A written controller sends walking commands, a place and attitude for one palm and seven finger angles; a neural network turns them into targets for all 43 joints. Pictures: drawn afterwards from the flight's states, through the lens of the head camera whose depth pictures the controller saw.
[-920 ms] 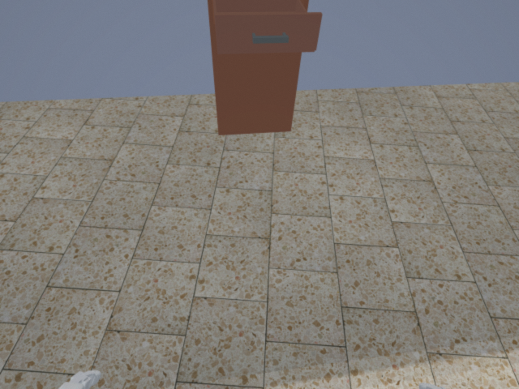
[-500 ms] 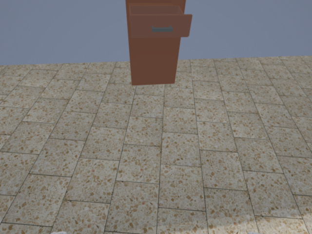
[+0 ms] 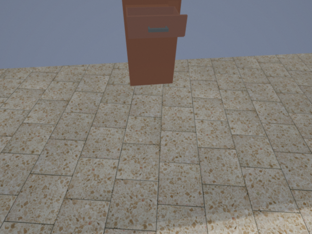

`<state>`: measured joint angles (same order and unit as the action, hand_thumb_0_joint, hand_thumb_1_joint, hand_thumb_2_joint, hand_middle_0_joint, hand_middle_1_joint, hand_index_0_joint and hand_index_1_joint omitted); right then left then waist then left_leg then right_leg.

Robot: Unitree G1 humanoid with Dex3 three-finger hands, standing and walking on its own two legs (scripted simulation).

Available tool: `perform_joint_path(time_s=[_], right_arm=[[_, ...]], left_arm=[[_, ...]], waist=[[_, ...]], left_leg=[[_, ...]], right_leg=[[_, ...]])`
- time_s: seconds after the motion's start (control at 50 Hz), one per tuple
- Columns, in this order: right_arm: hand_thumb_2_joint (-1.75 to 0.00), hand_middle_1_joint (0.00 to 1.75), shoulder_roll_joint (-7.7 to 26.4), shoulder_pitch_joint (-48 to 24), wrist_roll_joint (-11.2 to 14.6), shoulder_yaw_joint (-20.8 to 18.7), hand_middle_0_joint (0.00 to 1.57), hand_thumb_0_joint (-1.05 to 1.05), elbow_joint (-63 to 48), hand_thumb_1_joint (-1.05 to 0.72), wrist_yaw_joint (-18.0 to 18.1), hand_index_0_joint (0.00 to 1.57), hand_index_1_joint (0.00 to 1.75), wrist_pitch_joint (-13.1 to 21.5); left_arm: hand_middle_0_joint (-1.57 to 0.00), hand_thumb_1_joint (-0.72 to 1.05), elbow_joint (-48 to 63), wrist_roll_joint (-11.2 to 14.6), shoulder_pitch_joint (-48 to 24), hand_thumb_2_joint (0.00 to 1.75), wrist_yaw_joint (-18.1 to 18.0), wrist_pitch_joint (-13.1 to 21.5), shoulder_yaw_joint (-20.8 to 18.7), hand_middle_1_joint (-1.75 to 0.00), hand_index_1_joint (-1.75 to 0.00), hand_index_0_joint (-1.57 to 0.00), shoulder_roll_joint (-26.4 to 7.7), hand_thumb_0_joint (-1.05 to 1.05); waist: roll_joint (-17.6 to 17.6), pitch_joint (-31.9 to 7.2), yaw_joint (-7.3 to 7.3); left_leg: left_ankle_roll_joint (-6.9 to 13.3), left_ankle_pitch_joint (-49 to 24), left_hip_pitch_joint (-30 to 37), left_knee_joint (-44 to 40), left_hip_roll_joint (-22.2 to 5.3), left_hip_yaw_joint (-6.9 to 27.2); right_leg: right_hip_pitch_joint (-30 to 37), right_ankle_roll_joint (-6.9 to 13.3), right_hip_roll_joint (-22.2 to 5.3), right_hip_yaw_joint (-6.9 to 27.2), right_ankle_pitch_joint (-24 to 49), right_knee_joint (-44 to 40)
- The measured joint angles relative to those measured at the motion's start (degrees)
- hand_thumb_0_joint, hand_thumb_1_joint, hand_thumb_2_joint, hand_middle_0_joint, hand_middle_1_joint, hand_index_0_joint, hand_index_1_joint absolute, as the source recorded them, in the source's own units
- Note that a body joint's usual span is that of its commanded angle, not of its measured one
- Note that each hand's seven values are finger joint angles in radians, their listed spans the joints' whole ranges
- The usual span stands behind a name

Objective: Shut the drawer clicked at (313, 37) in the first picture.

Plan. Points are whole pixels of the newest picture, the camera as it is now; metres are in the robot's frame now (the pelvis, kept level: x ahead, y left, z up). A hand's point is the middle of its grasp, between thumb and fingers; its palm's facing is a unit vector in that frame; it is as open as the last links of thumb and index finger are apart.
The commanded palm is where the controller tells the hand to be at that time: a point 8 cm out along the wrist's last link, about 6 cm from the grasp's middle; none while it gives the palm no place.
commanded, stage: stand and wait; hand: left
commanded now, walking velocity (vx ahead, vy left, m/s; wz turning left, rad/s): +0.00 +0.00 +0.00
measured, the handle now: (157, 28) +1.35 +0.07 -0.05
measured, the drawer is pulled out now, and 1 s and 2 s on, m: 0.30 0.30 0.30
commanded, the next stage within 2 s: look at it before walking up in 0.06 s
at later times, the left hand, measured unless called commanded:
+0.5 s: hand out of the picture +0.07 +0.24 -0.16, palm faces -0.03 -0.94 -0.33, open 7.4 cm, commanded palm none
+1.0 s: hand out of the picture +0.06 +0.20 -0.18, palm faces -0.07 -0.97 -0.23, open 7.4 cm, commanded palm none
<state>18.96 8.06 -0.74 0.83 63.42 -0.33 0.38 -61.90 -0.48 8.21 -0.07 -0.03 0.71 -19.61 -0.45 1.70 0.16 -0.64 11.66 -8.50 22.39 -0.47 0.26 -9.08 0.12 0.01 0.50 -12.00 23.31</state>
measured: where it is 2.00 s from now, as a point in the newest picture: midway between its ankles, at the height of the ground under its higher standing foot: (173, 206)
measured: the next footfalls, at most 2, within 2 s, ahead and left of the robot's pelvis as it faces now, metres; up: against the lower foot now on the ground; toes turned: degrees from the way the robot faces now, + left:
right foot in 1.16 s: +0.14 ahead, -0.14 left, +0.00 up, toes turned -15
left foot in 1.60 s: +0.45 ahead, +0.03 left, +0.00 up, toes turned -5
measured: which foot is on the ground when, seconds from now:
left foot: down 0.00-1.00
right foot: down 0.00-0.96, up 0.98-1.00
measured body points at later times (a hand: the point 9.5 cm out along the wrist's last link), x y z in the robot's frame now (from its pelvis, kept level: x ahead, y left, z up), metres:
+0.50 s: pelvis +0.00 -0.01 +0.00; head +0.00 +0.00 +0.45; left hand +0.07 +0.29 -0.14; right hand +0.07 -0.30 -0.13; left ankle +0.01 +0.13 -0.74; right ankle +0.01 -0.12 -0.74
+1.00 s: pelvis +0.04 -0.01 -0.01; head +0.04 +0.00 +0.44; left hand +0.06 +0.25 -0.17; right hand +0.05 -0.26 -0.16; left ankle +0.01 +0.13 -0.74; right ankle +0.01 -0.11 -0.74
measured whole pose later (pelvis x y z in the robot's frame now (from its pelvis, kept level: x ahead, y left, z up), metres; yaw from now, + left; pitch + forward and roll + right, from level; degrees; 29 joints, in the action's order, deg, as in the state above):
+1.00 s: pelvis +0.04 -0.01 -0.01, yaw -6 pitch -1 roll +1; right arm 13.0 14.8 -1.5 -0.2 62.2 -0.3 1.3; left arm -61.9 -1.0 17.7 1.2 -1.4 -0.9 -14.6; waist -1.7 -0.4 1.3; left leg -0.9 20.3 -8.3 29.8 -2.4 -4.9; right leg -14.2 1.8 1.4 2.9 -22.2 37.3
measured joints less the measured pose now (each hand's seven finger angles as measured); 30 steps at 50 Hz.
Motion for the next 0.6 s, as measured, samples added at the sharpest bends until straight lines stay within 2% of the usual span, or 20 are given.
perform_joint_path(time_s=[0.6], right_arm=[[-0.89,0.3,-0.1,-0.7,0.1,0.0,0.2,0.01,0.5,-0.91,0.1,0.21,0.3,0.3]], left_arm=[[-0.2,0.9,-0.9,0.0,0.2,0.9,0.0,0.4,-0.2,-0.3,-0.3,-0.21,0.0,0.01]], waist=[[-0.3,0.0,0.19]], left_leg=[[-0.5,-0.3,0.3,-1.1,-0.6,0.0]], right_leg=[[0.3,0.5,0.6,0.0,0.5,-1.1]])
